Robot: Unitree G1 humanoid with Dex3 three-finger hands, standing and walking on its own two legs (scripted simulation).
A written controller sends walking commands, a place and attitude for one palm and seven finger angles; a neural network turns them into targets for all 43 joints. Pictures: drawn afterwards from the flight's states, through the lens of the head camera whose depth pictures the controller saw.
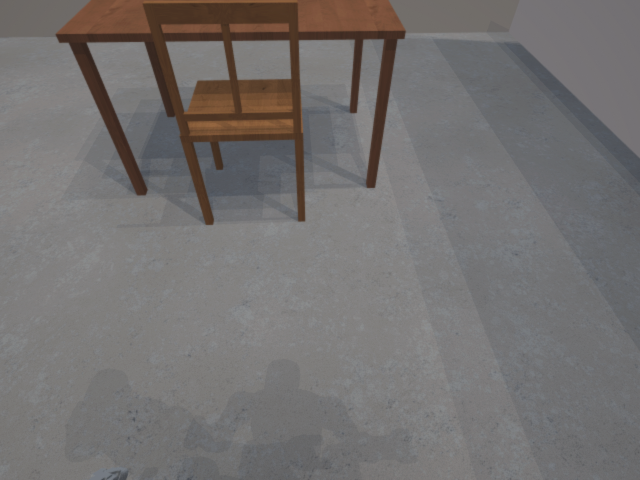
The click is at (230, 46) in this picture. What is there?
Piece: chair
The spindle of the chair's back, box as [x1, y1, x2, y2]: [221, 24, 241, 112]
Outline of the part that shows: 221,24 235,112 241,112 228,24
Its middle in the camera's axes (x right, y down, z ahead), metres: -0.29 -0.54 +1.24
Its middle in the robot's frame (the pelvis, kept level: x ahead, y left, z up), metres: +1.27 +0.35 -0.08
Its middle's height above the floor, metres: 0.69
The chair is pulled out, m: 0.00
